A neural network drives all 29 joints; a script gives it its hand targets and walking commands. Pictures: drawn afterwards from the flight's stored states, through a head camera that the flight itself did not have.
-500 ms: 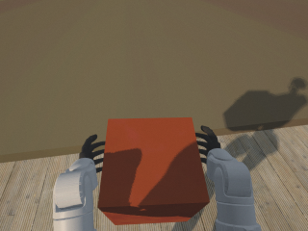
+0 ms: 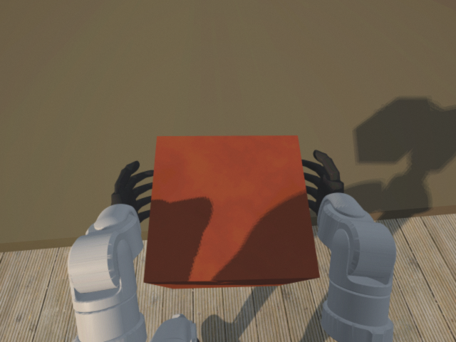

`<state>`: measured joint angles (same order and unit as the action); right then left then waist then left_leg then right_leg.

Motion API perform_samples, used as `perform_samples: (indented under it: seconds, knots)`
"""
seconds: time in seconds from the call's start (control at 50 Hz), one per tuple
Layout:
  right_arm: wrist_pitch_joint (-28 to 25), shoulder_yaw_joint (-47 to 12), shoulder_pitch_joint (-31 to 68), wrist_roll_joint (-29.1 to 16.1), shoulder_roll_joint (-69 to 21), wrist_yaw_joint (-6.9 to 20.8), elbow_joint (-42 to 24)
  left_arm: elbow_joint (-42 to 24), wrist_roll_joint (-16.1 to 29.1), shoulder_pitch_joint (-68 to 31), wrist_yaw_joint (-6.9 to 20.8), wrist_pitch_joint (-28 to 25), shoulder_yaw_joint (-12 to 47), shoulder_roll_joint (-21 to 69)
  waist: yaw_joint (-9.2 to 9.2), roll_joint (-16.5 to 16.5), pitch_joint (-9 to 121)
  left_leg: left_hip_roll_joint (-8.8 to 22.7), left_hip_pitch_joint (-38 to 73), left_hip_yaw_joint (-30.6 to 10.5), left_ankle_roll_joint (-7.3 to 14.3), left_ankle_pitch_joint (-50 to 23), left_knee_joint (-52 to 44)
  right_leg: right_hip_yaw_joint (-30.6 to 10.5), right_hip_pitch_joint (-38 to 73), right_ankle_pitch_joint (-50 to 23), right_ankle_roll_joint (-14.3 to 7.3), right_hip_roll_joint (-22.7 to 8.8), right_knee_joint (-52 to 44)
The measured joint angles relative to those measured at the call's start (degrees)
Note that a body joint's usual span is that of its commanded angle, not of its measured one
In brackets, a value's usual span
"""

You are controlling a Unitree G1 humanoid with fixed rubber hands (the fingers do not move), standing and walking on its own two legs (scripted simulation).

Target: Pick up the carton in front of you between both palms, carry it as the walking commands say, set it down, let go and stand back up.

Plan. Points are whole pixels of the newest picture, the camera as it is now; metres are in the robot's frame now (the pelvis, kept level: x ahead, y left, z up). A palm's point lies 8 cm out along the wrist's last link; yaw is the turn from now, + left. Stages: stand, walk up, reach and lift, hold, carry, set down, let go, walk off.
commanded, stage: carry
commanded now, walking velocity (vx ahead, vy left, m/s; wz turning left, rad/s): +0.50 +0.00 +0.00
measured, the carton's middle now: (227, 222) +0.30 +0.01 +0.02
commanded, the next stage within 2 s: none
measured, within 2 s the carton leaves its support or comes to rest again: neither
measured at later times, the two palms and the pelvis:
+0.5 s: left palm (165, 37) +0.71 +0.15 +0.14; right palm (297, 36) +0.69 -0.15 +0.14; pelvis +0.31 +0.03 -0.01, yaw -2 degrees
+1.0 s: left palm out of the picture +1.06 +0.17 +0.13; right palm out of the picture +1.07 -0.13 +0.13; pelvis +0.68 +0.01 +0.00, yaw -2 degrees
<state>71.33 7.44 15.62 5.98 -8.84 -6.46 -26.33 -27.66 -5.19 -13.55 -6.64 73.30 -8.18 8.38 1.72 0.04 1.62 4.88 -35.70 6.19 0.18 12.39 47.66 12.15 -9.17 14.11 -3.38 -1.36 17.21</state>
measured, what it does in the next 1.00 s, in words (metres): walks ahead: left foot, then right foot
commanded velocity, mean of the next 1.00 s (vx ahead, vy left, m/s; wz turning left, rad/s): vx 0.50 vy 0.00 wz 0.00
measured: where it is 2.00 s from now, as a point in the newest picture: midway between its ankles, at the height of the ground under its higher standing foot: (228, 123)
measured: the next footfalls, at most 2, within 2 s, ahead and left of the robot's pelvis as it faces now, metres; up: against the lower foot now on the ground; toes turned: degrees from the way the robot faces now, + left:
left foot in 0.18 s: +0.30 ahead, +0.10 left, +0.00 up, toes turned +8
right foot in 0.60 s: +0.52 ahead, -0.09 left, +0.00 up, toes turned -6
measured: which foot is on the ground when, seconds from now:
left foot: up 0.00-0.16, down 0.18-0.64, up 0.66-0.94, down 0.96-1.00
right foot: down 0.00-0.20, up 0.22-0.58, down 0.60-0.98, up 1.00-1.00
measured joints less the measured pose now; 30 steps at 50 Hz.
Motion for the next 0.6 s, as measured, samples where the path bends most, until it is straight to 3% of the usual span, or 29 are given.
perform_samples:
  seconds: [0.08, 0.14, 0.18, 0.2, 0.24, 0.3, 0.46, 0.6]
  knots:
    - [0.77, 1.44, 2.71, 0.22, -0.36, -0.02, -2.95, -1.47, 0.31, -4.11, 0.09, 0.79, -1.17, 0.42, 0.22, 0.43, 0.42, -1.04, 0.22, 1.80, 0.97, -6.03, -11.44, -0.46, 5.78, 4.48, 1.53, 0.28, -0.67]
    - [2.07, 2.49, 7.08, 0.28, 0.71, -0.48, -1.25, 0.87, 0.29, -8.96, -0.08, 2.11, -1.43, -1.06, 0.25, 0.23, 0.91, -2.63, 3.40, 3.92, 2.53, -9.44, -17.71, -1.10, 9.37, 10.20, 2.99, 0.06, 2.78]
    - [2.85, 2.78, 11.70, 0.13, 1.89, -0.83, 2.65, 3.76, 0.67, -12.99, -0.26, 3.41, -1.85, -3.51, -0.80, -0.56, 0.95, -4.01, 6.41, 5.51, 4.06, -6.97, -18.45, -1.31, 8.44, 15.85, 3.30, -1.54, 12.99]
    - [2.93, 2.71, 14.04, 0.17, 2.45, -1.20, 5.13, 6.00, 1.15, -15.25, -0.45, 3.82, -1.99, -5.08, -1.69, -1.56, 0.56, -4.48, 5.89, 6.01, 5.25, -4.77, -15.06, -3.06, 5.21, 15.19, 2.83, -2.51, 22.23]
    - [3.91, 2.80, 18.20, -0.27, 3.83, -2.14, 9.94, 10.68, 2.10, -19.27, -0.60, 4.93, -2.41, -7.42, -2.91, -1.67, -0.57, -4.54, 6.37, 6.21, 6.52, -1.85, -12.28, -8.00, -3.71, 13.62, 1.66, -1.23, 41.35]
    - [5.75, 4.04, 21.94, -1.50, 5.59, -2.85, 15.04, 16.56, 2.15, -24.08, -1.00, 6.77, -3.22, -8.08, -3.96, -1.00, -2.27, -4.80, 9.98, 5.86, 6.32, -0.82, -15.25, -10.11, -15.25, 8.94, 0.12, -0.43, 53.30]
    - [4.99, 7.89, 31.06, -3.31, 8.12, -2.91, 21.87, 22.40, 0.29, -33.42, -1.38, 6.54, -5.82, -8.09, -4.86, -0.36, -6.05, -5.08, 19.62, 4.38, 5.21, 3.05, -22.32, -9.67, -31.41, 1.69, 0.43, -2.24, 40.89]
    - [3.81, 9.03, 35.60, -1.93, 8.38, -2.39, 26.22, 25.53, -0.01, -36.86, -1.53, 5.17, -8.01, -8.30, -4.02, 0.46, -5.05, -4.05, 26.56, 3.34, 2.70, 13.20, -17.69, -5.59, -27.43, -6.12, -1.27, 0.81, 21.43]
